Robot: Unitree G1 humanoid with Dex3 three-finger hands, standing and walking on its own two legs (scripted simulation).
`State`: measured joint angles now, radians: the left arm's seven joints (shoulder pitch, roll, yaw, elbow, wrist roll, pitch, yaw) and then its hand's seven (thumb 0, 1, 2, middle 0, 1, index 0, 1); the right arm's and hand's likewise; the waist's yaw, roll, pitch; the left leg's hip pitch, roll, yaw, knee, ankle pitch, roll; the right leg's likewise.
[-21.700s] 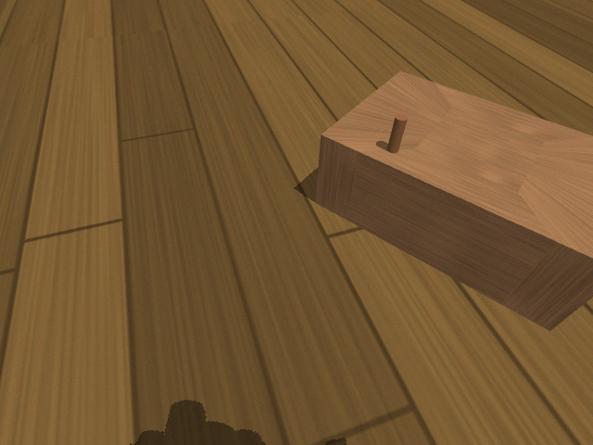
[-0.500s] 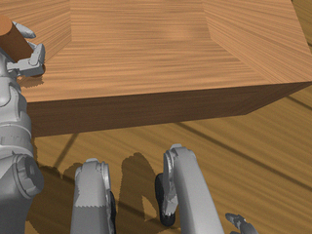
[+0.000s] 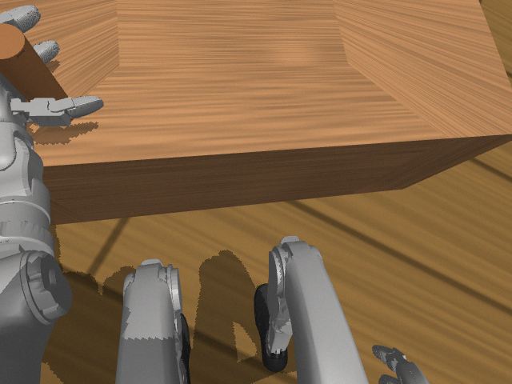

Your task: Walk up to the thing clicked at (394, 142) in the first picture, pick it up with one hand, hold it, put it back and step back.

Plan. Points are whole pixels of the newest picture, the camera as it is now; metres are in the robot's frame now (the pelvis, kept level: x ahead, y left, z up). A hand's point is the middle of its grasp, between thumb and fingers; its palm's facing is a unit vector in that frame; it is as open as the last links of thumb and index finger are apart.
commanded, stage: withdraw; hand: left
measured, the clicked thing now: (35, 82) +0.53 +0.22 +0.01
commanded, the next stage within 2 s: rise in 0.34 s
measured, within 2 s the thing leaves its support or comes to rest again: neither
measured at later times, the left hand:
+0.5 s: hand out of the picture +0.54 +0.27 +0.16, palm faces +0.21 -0.97 -0.08, open 16.7 cm
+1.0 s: hand out of the picture +0.45 +0.30 +0.20, palm faces +0.23 -0.88 -0.41, open 17.2 cm
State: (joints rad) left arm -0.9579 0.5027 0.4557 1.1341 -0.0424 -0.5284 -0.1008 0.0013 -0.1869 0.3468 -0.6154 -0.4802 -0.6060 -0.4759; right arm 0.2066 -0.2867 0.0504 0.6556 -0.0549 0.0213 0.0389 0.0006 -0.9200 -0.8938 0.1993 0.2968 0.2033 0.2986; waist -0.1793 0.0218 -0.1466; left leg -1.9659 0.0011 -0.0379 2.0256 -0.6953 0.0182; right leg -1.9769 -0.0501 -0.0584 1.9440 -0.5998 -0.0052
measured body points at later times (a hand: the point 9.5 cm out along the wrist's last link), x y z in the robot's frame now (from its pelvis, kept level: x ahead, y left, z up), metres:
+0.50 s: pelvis +0.01 +0.00 +0.10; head +0.19 +0.03 +0.51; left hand +0.53 +0.33 +0.16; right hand +0.07 -0.27 -0.02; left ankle +0.07 +0.11 -0.42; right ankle +0.10 -0.12 -0.42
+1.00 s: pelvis +0.06 +0.01 +0.25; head +0.15 +0.03 +0.69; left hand +0.43 +0.35 +0.23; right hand +0.08 -0.27 +0.14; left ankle +0.07 +0.11 -0.42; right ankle +0.10 -0.12 -0.42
